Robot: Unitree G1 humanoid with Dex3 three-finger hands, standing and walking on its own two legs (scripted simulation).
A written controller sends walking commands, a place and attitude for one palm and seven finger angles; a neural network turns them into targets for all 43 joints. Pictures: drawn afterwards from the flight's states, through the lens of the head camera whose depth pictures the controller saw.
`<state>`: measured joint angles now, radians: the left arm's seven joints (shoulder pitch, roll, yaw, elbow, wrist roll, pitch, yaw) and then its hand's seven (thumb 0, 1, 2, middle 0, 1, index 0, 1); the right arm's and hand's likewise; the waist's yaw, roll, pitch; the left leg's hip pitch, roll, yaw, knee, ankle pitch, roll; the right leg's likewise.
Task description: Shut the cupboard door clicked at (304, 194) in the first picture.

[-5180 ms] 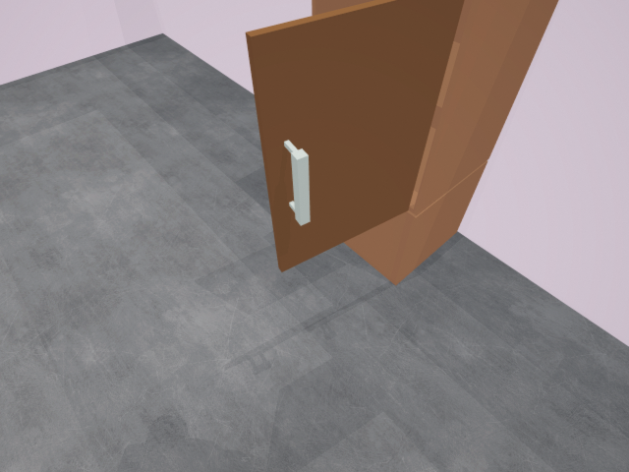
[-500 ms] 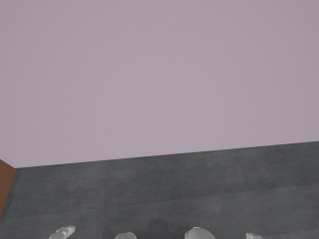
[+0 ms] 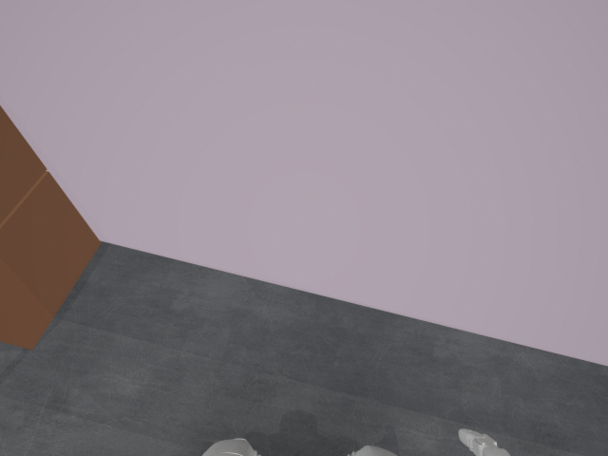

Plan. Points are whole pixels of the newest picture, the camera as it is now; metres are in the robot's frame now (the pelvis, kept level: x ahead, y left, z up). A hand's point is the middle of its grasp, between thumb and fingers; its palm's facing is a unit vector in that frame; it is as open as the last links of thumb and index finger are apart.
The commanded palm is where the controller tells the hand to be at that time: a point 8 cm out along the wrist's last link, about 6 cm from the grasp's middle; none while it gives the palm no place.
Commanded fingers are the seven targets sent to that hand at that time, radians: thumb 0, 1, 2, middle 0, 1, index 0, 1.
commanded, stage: turn to face it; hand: left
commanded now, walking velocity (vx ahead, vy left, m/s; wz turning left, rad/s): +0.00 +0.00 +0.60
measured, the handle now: out of the picture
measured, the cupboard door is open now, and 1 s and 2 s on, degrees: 79 79 79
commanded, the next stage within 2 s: take the last steps up to it in 1.92 s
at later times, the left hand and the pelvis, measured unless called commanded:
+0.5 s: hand out of the picture +0.07 +0.18 -0.14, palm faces +0.26 -0.92 -0.28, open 7.4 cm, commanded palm none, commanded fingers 0.00 0.90 0.90 -0.20 -0.30 -0.20 -0.30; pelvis +0.02 -0.05 +0.01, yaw +17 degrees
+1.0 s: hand out of the picture -0.01 +0.21 -0.14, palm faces +0.57 -0.78 -0.27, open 7.4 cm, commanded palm none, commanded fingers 0.00 0.90 0.90 -0.20 -0.30 -0.20 -0.30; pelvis +0.03 -0.04 +0.01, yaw +35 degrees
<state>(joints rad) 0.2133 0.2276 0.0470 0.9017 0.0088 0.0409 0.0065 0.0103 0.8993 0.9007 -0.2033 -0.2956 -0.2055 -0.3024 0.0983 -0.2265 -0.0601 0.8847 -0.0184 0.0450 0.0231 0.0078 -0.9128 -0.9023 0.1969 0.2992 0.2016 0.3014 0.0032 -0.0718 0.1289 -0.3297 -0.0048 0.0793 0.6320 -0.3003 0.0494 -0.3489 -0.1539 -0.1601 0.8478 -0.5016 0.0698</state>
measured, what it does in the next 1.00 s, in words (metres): steps on the spot, turning left: right foot, then left foot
